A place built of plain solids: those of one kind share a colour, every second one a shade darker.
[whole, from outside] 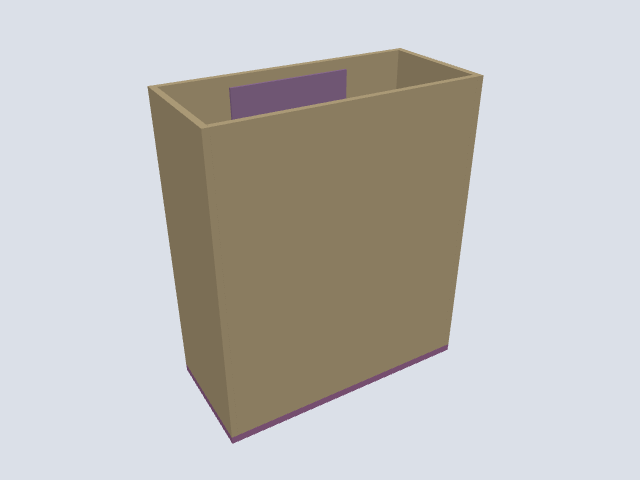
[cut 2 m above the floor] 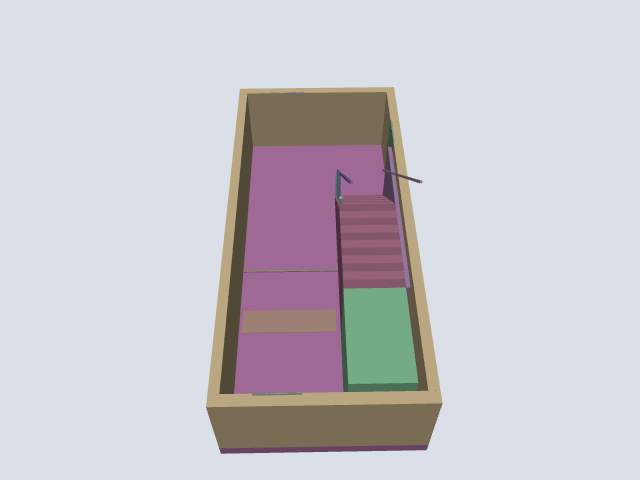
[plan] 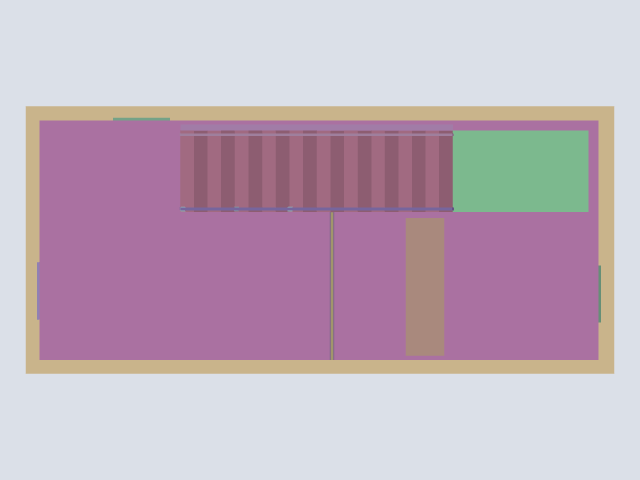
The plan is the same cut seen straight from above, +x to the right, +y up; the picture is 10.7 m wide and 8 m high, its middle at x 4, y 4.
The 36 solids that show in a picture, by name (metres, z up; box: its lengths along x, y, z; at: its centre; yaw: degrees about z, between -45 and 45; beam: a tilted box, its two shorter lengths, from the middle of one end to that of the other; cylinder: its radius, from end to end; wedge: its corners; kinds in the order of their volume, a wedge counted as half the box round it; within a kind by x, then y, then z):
{
 "wall_1": {"box": [0.23, 4.46, 11.23], "at": [-0.79, 4.0, 5.62]},
 "wall_2": {"box": [9.32, 0.23, 11.23], "at": [3.98, 1.89, 5.62]},
 "wall_3": {"box": [9.32, 0.24, 11.23], "at": [3.98, 6.11, 5.62]},
 "wall_4": {"box": [0.26, 4.46, 11.23], "at": [8.77, 4.0, 5.62]},
 "tread_slab_1": {"box": [0.23, 1.36, 0.2], "at": [1.79, 5.15, 0.1]},
 "tread_slab_2": {"box": [0.23, 1.36, 0.4], "at": [2.01, 5.15, 0.2]},
 "tread_slab_3": {"box": [0.23, 1.36, 0.6], "at": [2.24, 5.15, 0.3]},
 "tread_slab_4": {"box": [0.24, 1.36, 0.81], "at": [2.47, 5.15, 0.4]},
 "tread_slab_5": {"box": [0.23, 1.36, 1.01], "at": [2.7, 5.15, 0.5]},
 "tread_slab_6": {"box": [0.24, 1.36, 1.21], "at": [2.92, 5.15, 0.61]},
 "tread_slab_7": {"box": [0.23, 1.36, 1.41], "at": [3.15, 5.15, 0.71]},
 "tread_slab_8": {"box": [0.24, 1.36, 1.61], "at": [3.38, 5.15, 0.81]},
 "tread_slab_9": {"box": [0.23, 1.36, 1.81], "at": [3.61, 5.15, 0.91]},
 "tread_slab_10": {"box": [0.23, 1.36, 2.01], "at": [3.83, 5.15, 1.01]},
 "tread_slab_11": {"box": [0.24, 1.36, 2.22], "at": [4.06, 5.15, 1.11]},
 "tread_slab_12": {"box": [0.23, 1.36, 2.42], "at": [4.29, 5.15, 1.21]},
 "tread_slab_13": {"box": [0.23, 1.36, 2.62], "at": [4.52, 5.15, 1.31]},
 "tread_slab_14": {"box": [0.23, 1.36, 2.82], "at": [4.74, 5.15, 1.41]},
 "tread_slab_15": {"box": [0.23, 1.36, 3.03], "at": [4.97, 5.15, 1.51]},
 "tread_slab_16": {"box": [0.23, 1.36, 3.23], "at": [5.2, 5.15, 1.61]},
 "tread_slab_17": {"box": [0.23, 1.36, 3.43], "at": [5.42, 5.15, 1.71]},
 "tread_slab_18": {"box": [0.23, 1.36, 3.63], "at": [5.65, 5.15, 1.81]},
 "tread_slab_19": {"box": [0.23, 1.36, 3.83], "at": [5.87, 5.15, 1.92]},
 "tread_slab_20": {"box": [0.24, 1.36, 4.03], "at": [6.1, 5.15, 2.02]},
 "floor_slab_1": {"box": [9.81, 4.46, 0.3], "at": [4.0, 4.0, -0.15]},
 "landing_slab_1": {"box": [2.26, 1.36, 4.24], "at": [7.34, 5.14, 2.12]},
 "wall_wall_1": {"box": [4.54, 0.1, 10.87], "at": [3.95, 5.87, 5.44]},
 "door_leaf_1": {"box": [0.95, 0.045, 2.06], "at": [1.02, 6.01, 1.03]},
 "door_leaf_2": {"box": [0.045, 0.95, 2.06], "at": [8.66, 3.1, 1.03]},
 "corr_mat_top_1": {"box": [0.64, 2.3, 0.09], "at": [5.75, 3.22, -0.03]},
 "door_front_leaf_1": {"box": [0.045, 0.96, 2.08], "at": [-0.7, 3.15, 1.04]},
 "rail_top_1": {"beam": [0.05, 0.05], "from": [1.68, 4.52, 1.17], "to": [6.22, 4.52, 5.2]},
 "corr_cablecover_1": {"box": [0.08, 2.47, 0.09], "at": [4.2, 3.23, -0.04]},
 "handrail_rail_1": {"beam": [0.045, 0.045], "from": [1.68, 5.75, 1.17], "to": [6.22, 5.75, 5.2]},
 "corr_cablecover_top_1": {"box": [0.045, 2.47, 0.09], "at": [4.2, 3.23, -0.03]},
 "posts_1": {"box": [0.08, 0.08, 0.98], "at": [2.61, 4.52, 1.5]}
}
